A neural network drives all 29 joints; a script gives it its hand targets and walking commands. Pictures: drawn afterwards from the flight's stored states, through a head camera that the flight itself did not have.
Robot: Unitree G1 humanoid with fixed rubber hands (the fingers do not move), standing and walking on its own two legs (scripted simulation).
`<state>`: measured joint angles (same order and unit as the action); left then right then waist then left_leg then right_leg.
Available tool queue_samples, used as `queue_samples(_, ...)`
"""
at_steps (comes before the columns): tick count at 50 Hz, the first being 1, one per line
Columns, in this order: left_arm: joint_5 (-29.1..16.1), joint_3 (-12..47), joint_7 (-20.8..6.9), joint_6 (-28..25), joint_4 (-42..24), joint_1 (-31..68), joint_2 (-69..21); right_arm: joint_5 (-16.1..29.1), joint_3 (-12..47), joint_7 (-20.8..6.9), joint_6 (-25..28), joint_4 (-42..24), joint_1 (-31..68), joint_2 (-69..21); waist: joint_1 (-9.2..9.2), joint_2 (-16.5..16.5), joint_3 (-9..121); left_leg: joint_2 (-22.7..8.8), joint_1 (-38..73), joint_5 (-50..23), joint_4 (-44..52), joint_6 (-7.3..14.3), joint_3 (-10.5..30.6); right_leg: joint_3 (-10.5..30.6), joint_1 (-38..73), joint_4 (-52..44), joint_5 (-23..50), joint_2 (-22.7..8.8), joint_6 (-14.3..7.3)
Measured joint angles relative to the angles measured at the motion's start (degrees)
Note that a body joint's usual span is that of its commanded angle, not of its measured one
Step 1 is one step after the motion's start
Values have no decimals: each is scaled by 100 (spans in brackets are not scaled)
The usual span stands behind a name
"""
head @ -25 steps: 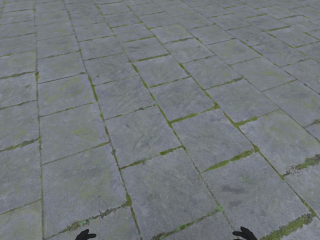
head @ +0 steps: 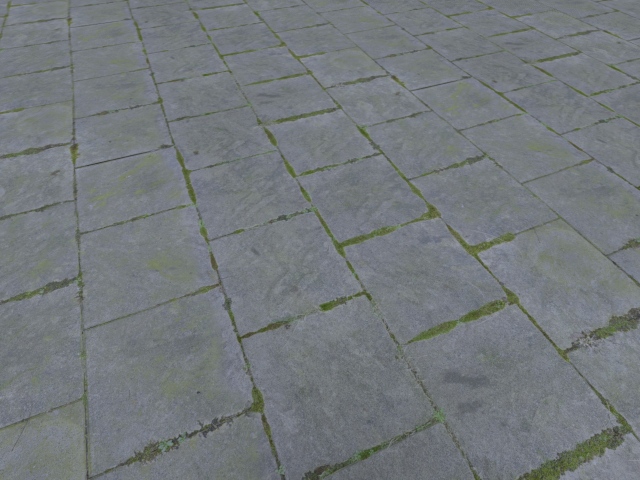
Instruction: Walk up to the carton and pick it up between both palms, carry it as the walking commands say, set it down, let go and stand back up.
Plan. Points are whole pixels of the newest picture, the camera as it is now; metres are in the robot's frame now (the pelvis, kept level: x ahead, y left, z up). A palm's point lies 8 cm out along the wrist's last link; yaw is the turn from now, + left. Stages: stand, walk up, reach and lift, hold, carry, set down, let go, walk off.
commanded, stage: stand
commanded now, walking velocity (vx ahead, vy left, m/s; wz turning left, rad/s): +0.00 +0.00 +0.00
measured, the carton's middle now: out of the picture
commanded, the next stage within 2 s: walk up in 0.70 s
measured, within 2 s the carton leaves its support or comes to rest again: neither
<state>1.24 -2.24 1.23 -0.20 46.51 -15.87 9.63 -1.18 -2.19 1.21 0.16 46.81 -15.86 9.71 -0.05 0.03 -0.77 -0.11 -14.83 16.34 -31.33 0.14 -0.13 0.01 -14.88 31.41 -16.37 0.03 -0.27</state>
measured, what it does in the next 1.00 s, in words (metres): stands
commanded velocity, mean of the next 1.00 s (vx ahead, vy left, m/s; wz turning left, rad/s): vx -0.01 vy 0.00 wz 0.06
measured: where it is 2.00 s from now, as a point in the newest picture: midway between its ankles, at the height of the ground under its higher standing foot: outside the picture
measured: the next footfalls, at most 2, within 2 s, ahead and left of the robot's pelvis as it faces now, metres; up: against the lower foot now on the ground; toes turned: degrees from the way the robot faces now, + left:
left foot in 1.26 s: +0.00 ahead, +0.13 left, +0.00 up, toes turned +19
right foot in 1.80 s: +0.27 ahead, +0.02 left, +0.00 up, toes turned +24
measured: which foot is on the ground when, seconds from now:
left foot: down 0.00-1.00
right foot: down 0.00-1.00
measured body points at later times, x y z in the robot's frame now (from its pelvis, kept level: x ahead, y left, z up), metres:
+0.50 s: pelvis +0.00 +0.00 +0.01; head +0.01 +0.00 +0.46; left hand +0.02 +0.23 -0.15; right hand +0.02 -0.23 -0.15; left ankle +0.00 +0.12 -0.73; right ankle +0.00 -0.12 -0.73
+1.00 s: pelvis -0.02 -0.01 +0.00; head +0.01 +0.00 +0.44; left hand -0.02 +0.24 -0.16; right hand +0.00 -0.23 -0.16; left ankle +0.00 +0.12 -0.73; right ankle +0.00 -0.12 -0.73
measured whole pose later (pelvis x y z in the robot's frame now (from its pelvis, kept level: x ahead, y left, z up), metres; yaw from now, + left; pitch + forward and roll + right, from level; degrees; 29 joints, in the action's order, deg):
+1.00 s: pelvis -0.02 -0.01 +0.00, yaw +4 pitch -1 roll +0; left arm 1.4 -3.2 3.6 1.2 58.9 -15.6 9.9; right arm -0.9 -1.9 1.4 -1.2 57.6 -18.0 8.5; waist -0.3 -0.1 -3.4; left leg 1.2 -17.8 15.4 -33.9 -0.2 3.9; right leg -4.9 -15.9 33.6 -17.0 -1.8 -0.2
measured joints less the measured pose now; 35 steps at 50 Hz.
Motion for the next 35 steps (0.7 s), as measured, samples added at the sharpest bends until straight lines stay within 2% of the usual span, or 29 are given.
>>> queue_samples(35, -52, 76, 93, -7, 1588, -124, -212, 44, 81, 96, 14, 1543, -157, -220, 8, -1, -149, -5, 450, -302, 593, -6, -7, 9, 452, -604, 311, 5, 11)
